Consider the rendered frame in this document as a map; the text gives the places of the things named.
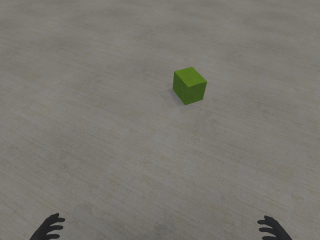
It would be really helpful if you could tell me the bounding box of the carton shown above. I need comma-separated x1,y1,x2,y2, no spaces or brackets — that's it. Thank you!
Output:
172,67,207,105

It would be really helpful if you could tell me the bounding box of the right robot hand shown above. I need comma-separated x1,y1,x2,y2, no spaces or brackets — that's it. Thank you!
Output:
257,215,292,240

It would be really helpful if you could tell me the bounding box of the left robot hand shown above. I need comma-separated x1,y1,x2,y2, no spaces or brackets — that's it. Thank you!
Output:
30,213,65,240

